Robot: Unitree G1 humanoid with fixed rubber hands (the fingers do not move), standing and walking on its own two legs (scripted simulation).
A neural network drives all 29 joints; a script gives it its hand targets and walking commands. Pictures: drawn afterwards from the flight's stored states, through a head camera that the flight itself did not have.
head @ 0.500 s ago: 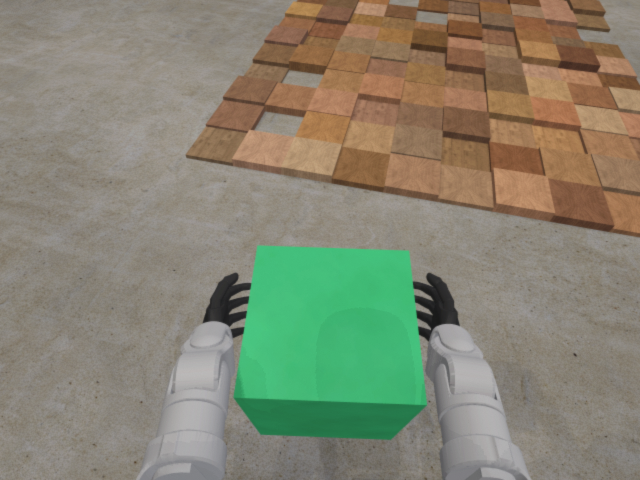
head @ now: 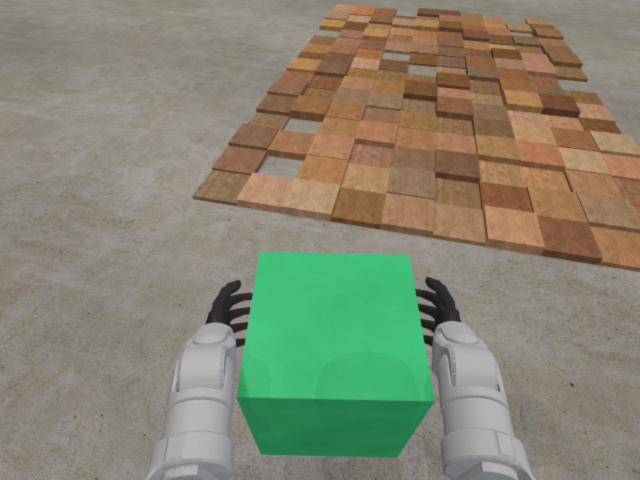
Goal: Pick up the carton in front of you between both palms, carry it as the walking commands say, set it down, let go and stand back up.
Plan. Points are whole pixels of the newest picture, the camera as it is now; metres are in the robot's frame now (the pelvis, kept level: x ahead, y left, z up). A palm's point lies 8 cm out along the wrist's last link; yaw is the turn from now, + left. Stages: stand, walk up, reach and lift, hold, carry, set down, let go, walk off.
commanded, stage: reach and lift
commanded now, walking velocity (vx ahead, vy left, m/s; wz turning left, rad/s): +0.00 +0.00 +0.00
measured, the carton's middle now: (331, 359) +0.31 +0.00 -0.05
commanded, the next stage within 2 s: hold in 0.72 s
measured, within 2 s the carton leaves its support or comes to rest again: neither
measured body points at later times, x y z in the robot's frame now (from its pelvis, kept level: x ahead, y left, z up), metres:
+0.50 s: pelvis +0.02 +0.00 +0.01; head -0.01 +0.00 +0.46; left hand +0.32 +0.15 +0.03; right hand +0.33 -0.15 +0.03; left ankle +0.04 +0.13 -0.74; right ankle +0.02 -0.13 -0.74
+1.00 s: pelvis +0.01 +0.00 +0.01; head -0.03 +0.00 +0.46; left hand +0.31 +0.15 +0.05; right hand +0.31 -0.15 +0.05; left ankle +0.04 +0.13 -0.74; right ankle +0.02 -0.13 -0.74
